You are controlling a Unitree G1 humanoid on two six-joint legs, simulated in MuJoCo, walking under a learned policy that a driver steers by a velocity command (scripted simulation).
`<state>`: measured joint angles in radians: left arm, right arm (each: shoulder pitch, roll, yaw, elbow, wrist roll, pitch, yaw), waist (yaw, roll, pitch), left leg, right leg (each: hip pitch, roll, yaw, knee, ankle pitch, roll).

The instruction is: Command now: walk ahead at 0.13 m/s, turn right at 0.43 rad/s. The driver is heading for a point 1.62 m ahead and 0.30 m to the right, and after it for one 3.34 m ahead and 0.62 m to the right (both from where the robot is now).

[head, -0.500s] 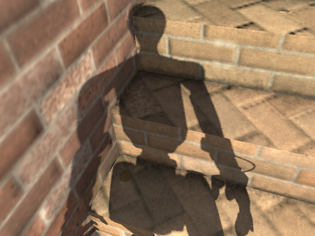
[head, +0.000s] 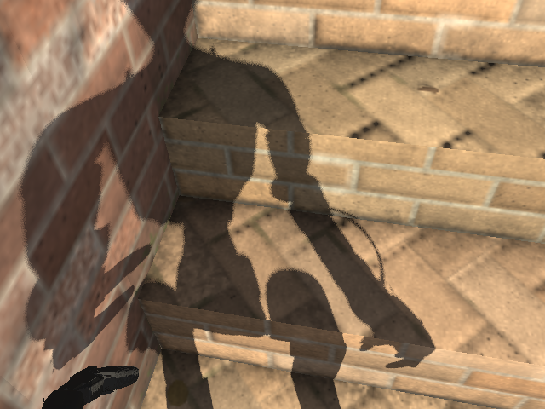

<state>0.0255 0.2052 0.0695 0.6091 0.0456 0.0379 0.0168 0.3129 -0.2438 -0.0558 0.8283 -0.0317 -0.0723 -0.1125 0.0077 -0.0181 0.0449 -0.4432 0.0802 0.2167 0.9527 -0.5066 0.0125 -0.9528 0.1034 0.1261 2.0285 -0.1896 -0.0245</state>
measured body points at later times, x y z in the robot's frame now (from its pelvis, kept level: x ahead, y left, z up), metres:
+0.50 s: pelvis +0.15 -0.08 +0.06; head +0.19 -0.11 +0.51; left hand +0.26 +0.20 -0.04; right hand +0.32 -0.37 -0.01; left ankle +0.16 +0.04 -0.29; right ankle +0.02 -0.16 -0.68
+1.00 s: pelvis +0.21 -0.06 +0.20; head +0.21 -0.03 +0.65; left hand +0.42 +0.07 +0.08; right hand +0.18 -0.31 +0.08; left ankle +0.30 +0.01 -0.47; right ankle +0.20 -0.20 -0.42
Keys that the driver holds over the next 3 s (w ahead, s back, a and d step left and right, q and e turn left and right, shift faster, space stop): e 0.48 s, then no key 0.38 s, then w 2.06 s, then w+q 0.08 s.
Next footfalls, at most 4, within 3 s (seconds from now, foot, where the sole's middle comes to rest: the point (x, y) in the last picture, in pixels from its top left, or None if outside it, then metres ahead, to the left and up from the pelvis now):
0.24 right None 0.06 -0.17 -0.72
0.64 left None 0.34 -0.01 -0.51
1.04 right None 0.28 -0.21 -0.51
1.54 left None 0.37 0.15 -0.51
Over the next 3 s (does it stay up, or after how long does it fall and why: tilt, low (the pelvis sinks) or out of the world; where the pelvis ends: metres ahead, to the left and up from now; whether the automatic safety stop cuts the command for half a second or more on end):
stays up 0.75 -0.20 0.65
